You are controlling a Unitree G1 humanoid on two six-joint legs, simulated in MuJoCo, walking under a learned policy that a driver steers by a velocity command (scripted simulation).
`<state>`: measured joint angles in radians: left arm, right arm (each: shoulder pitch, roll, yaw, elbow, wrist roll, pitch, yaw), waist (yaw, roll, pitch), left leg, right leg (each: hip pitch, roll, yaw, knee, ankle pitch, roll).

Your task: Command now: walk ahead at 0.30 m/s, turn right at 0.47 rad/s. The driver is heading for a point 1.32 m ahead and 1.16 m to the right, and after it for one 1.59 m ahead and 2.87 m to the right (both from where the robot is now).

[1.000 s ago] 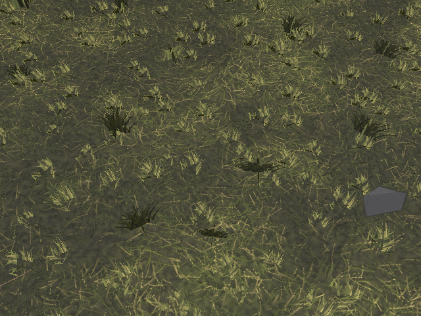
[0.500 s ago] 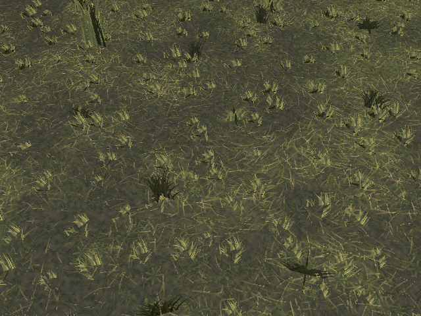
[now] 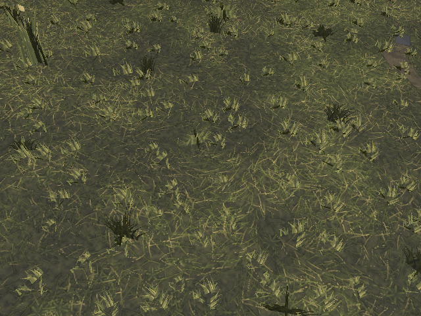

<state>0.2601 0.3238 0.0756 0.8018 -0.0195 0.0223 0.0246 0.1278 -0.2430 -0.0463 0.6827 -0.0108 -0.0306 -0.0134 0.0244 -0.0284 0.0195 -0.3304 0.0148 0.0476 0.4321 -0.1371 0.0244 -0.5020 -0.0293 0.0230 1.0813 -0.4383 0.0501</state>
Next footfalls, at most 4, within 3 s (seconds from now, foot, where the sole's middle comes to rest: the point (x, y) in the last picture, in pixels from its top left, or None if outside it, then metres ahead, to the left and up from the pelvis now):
0.26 right None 0.11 -0.16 -0.78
0.74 left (241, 309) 0.50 -0.07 -0.78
1.24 right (360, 290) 0.57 -0.46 -0.78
1.72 left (363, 204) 0.91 -0.54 -0.78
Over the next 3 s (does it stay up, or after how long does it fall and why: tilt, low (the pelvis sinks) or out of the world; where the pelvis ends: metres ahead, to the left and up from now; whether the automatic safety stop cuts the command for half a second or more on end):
stays up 1.13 -1.00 0.01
